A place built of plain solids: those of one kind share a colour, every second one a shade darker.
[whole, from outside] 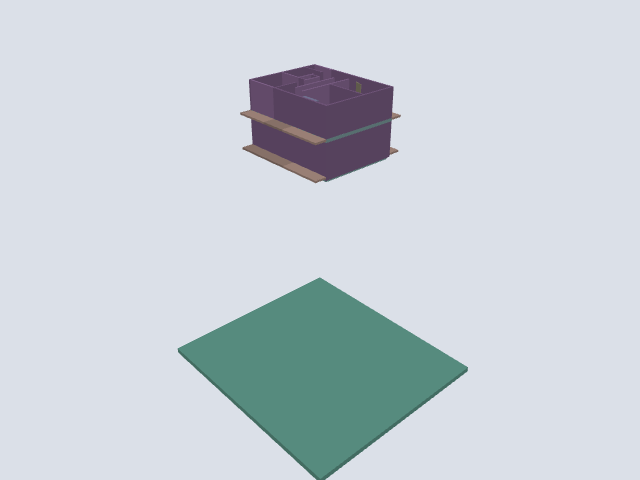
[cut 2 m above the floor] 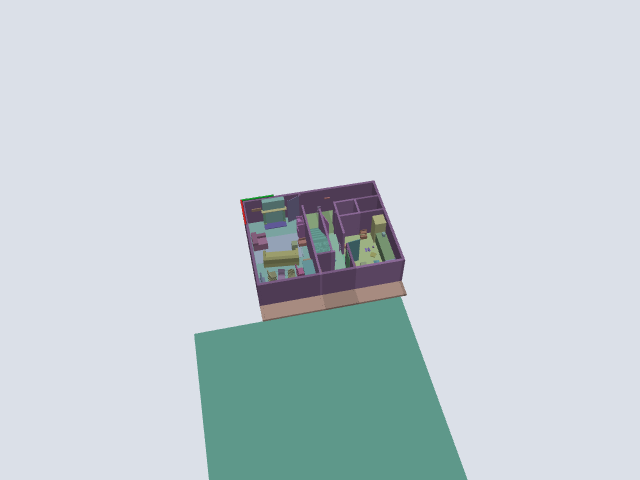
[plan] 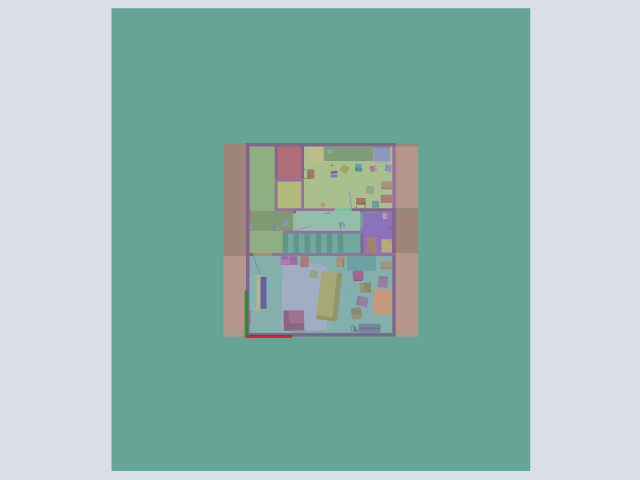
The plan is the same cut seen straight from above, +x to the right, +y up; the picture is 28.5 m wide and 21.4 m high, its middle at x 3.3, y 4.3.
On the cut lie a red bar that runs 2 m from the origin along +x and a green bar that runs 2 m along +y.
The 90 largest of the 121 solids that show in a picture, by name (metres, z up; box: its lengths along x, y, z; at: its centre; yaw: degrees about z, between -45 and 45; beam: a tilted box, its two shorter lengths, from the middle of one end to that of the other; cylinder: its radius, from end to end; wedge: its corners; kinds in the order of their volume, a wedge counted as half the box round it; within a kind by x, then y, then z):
{
 "under_1": {"box": [18.68, 20.63, 0.5], "at": [3.34, 4.32, -21.5]},
 "wall_1": {"box": [0.16, 3.43, 5.49], "at": [0.08, 1.88, 2.44]},
 "wall_2": {"box": [0.16, 1.87, 2.37], "at": [0.08, 4.66, 4.0]},
 "wall_3": {"box": [0.16, 4.75, 2.87], "at": [0.08, 6.09, 1.14]},
 "wall_4": {"box": [0.16, 2.75, 2.37], "at": [0.08, 7.09, 4.0]},
 "wall_5": {"box": [0.31, 0.13, 2.87], "at": [0.15, 3.65, 1.14]},
 "wall_6": {"box": [2.19, 0.13, 2.37], "at": [1.09, 5.66, 4.0]},
 "wall_7": {"box": [0.13, 1.19, 2.87], "at": [1.34, 6.32, 1.14]},
 "wall_8": {"box": [0.13, 1.43, 2.87], "at": [1.34, 7.75, 1.14]},
 "wall_9": {"box": [1.31, 0.13, 2.87], "at": [1.94, 6.97, 1.14]},
 "wall_10": {"box": [0.13, 1.19, 2.87], "at": [2.52, 6.32, 1.14]},
 "wall_11": {"box": [0.13, 1.43, 2.87], "at": [2.52, 7.75, 1.14]},
 "wall_12": {"box": [2.67, 0.13, 2.87], "at": [2.62, 5.66, 1.14]},
 "wall_13": {"box": [0.13, 0.75, 2.37], "at": [3.15, 6.09, 4.0]},
 "wall_14": {"box": [0.13, 1.87, 2.37], "at": [3.15, 7.54, 4.0]},
 "wall_15": {"box": [3.86, 0.13, 2.37], "at": [3.17, 4.64, 4.0]},
 "wall_16": {"box": [6.68, 0.16, 5.49], "at": [3.34, 0.08, 2.44]},
 "wall_17": {"box": [4.68, 0.13, 2.37], "at": [3.34, 3.65, 4.0]},
 "wall_18": {"box": [6.68, 0.16, 5.49], "at": [3.34, 8.55, 2.44]},
 "wall_19": {"box": [3.58, 0.13, 2.87], "at": [3.44, 4.64, 1.14]},
 "wall_20": {"box": [0.13, 3.43, 2.37], "at": [3.69, 1.88, 4.0]},
 "wall_21": {"box": [1.54, 0.13, 2.37], "at": [3.74, 5.66, 4.0]},
 "wall_22": {"box": [1.57, 0.13, 2.37], "at": [3.88, 6.54, 4.0]},
 "wall_23": {"box": [5.53, 0.13, 2.87], "at": [3.92, 3.65, 1.14]},
 "wall_24": {"box": [0.13, 0.86, 2.87], "at": [5.16, 4.15, 1.14]},
 "wall_25": {"box": [0.13, 1.87, 2.37], "at": [5.51, 7.54, 4.0]},
 "wall_26": {"box": [1.97, 0.13, 2.87], "at": [5.7, 5.66, 1.14]},
 "wall_27": {"box": [0.16, 3.43, 5.49], "at": [6.6, 1.88, 2.44]},
 "wall_28": {"box": [0.16, 1.87, 2.87], "at": [6.6, 4.66, 1.14]},
 "wall_29": {"box": [0.16, 2.75, 2.37], "at": [6.6, 5.09, 4.0]},
 "wall_30": {"box": [0.16, 2.75, 2.87], "at": [6.6, 7.09, 1.14]},
 "wall_31": {"box": [0.16, 1.87, 2.37], "at": [6.6, 7.54, 4.0]},
 "stair_1": {"box": [3.47, 0.86, 0.49], "at": [3.36, 4.15, -0.06]},
 "stair_2": {"box": [3.23, 0.86, 0.68], "at": [3.49, 4.15, 0.04]},
 "stair_3": {"box": [2.98, 0.86, 0.86], "at": [3.61, 4.15, 0.13]},
 "stair_4": {"box": [2.73, 0.86, 1.05], "at": [3.73, 4.15, 0.23]},
 "stair_5": {"box": [2.49, 0.86, 1.24], "at": [3.86, 4.15, 0.32]},
 "stair_6": {"box": [2.24, 0.86, 1.43], "at": [3.98, 4.15, 0.41]},
 "stair_7": {"box": [1.99, 0.86, 1.62], "at": [4.1, 4.15, 0.51]},
 "stair_8": {"box": [1.75, 0.86, 1.8], "at": [4.23, 4.15, 0.6]},
 "stair_9": {"box": [1.5, 0.86, 1.99], "at": [4.35, 4.15, 0.7]},
 "stair_10": {"box": [1.25, 0.86, 2.18], "at": [4.47, 4.15, 0.79]},
 "stair_11": {"box": [1.01, 0.86, 2.37], "at": [4.6, 4.15, 0.88]},
 "stair_12": {"box": [0.76, 0.86, 2.56], "at": [4.72, 4.15, 0.98]},
 "stair_13": {"box": [0.27, 0.86, 2.93], "at": [4.96, 4.15, 1.17]},
 "floor_living_1": {"box": [6.36, 3.43, 0.5], "at": [3.34, 1.88, -0.25]},
 "floor_kitchen_1": {"box": [3.93, 2.75, 0.5], "at": [4.55, 7.09, -0.25]},
 "upper_floor_next_1": {"box": [1.0, 3.43, 0.16], "at": [-0.5, 1.88, -0.08]},
 "upper_floor_next_2": {"box": [1.0, 3.43, 0.16], "at": [-0.5, 1.88, 2.74]},
 "upper_floor_next_3": {"box": [1.0, 1.87, 0.16], "at": [-0.5, 4.66, 2.74]},
 "upper_floor_next_4": {"box": [1.0, 4.75, 0.16], "at": [-0.5, 6.09, -0.08]},
 "upper_floor_next_5": {"box": [1.0, 2.75, 0.16], "at": [-0.5, 7.09, 2.74]},
 "upper_floor_next_6": {"box": [1.0, 3.43, 0.16], "at": [7.18, 1.88, -0.08]},
 "upper_floor_next_7": {"box": [1.0, 1.87, 0.16], "at": [7.18, 4.66, -0.08]},
 "upper_floor_next_8": {"box": [1.0, 2.75, 0.16], "at": [7.18, 7.09, -0.08]},
 "floor_hall_1": {"box": [1.12, 2.88, 0.5], "at": [0.72, 7.03, -0.25]},
 "floor_hall_2": {"box": [1.49, 0.99, 0.5], "at": [0.91, 4.21, -0.25]},
 "floor_hall_3": {"box": [1.94, 0.88, 0.5], "at": [1.13, 5.15, -0.25]},
 "floor_passage_1": {"box": [2.87, 0.88, 0.5], "at": [3.66, 5.15, -0.25]},
 "floor_wc_1": {"box": [1.29, 1.87, 0.5], "at": [5.87, 4.66, -0.25]},
 "fixture_breast_living_1": {"box": [0.31, 1.42, 2.62], "at": [0.31, 1.95, 1.26]},
 "counter_run_1": {"box": [2.21, 0.64, 0.038], "at": [4.57, 8.14, 0.9]},
 "counter_run_2": {"box": [2.21, 0.61, 0.78], "at": [4.57, 8.15, 0.49]},
 "fridge_1": {"box": [0.75, 0.7, 1.72], "at": [3.08, 8.11, 0.86]},
 "sofa_1": {"box": [0.93, 2.16, 0.34], "at": [3.7, 1.8, 0.28], "yaw": -6.5},
 "sofa_2": {"box": [0.23, 2.16, 0.39], "at": [4.06, 1.76, 0.65], "yaw": -6.5},
 "floor_coats_1": {"box": [1.05, 1.43, 0.5], "at": [1.94, 7.75, -0.25]},
 "floor_larder_1": {"box": [1.05, 1.19, 0.5], "at": [1.94, 6.32, -0.25]},
 "rug_1": {"box": [2.0, 2.9, 0.08], "at": [2.6, 1.72, -0.03], "yaw": -0.5},
 "range_flat_1": {"box": [0.76, 0.65, 0.94], "at": [6.05, 8.14, 0.47]},
 "armchair_club_1": {"box": [0.92, 0.9, 0.35], "at": [2.13, 0.72, 0.24], "yaw": 1.1},
 "armchair_club_2": {"box": [0.92, 0.33, 0.38], "at": [2.14, 0.42, 0.61], "yaw": 1.1},
 "wall_band_1": {"box": [6.68, 0.16, 0.26], "at": [3.34, 0.08, 2.69]},
 "tv_board_1": {"box": [1.0, 0.4, 0.48], "at": [5.51, 0.37, 0.24]},
 "bar_stool_1": {"box": [0.35, 0.35, 0.74], "at": [3.02, 2.77, 0.38], "yaw": -5.1},
 "bar_stool_2": {"box": [0.35, 0.35, 0.74], "at": [5.53, 6.53, 0.37], "yaw": -8.4},
 "recycling_tote_1": {"box": [0.37, 0.5, 0.29], "at": [2.61, 3.33, 0.14]},
 "recycling_tote_2": {"box": [0.5, 0.37, 0.29], "at": [6.26, 6.13, 0.14]},
 "recycling_crate_1": {"box": [0.36, 0.48, 0.28], "at": [4.21, 3.34, 0.14]},
 "recycling_crate_2": {"box": [0.48, 0.36, 0.28], "at": [6.26, 3.17, 0.14]},
 "kitchen_bin_1": {"box": [0.31, 0.31, 0.65], "at": [5.77, 5.89, 0.33]},
 "fixture_hearth_living_1": {"box": [0.45, 1.42, 0.1], "at": [0.69, 1.95, 0.0]},
 "leaf_living_door_1": {"box": [0.035, 0.85, 2.01], "at": [0.47, 3.2, 1.01], "yaw": 20.0},
 "floor_gap_living_door_1": {"box": [0.85, 0.13, 0.5], "at": [0.73, 3.65, -0.25]},
 "leaf_bedroom_door_1": {"box": [0.035, 0.78, 2.01], "at": [6.33, 3.22, 3.83], "yaw": -17.0},
 "leaf_passage_door_1": {"box": [0.78, 0.035, 2.01], "at": [2.6, 4.83, 1.01], "yaw": 16.0},
 "leaf_kitchen_door_1": {"box": [0.035, 0.77, 2.01], "at": [4.65, 6.1, 1.01], "yaw": 7.0},
 "floor_gap_passage_door_1": {"box": [0.13, 0.78, 0.5], "at": [2.17, 5.1, -0.25]},
 "floor_gap_kitchen_door_1": {"box": [0.77, 0.13, 0.5], "at": [4.33, 5.66, -0.25]},
 "leaf_wc_door_1": {"box": [0.71, 0.035, 2.01], "at": [5.58, 5.51, 1.01]}
}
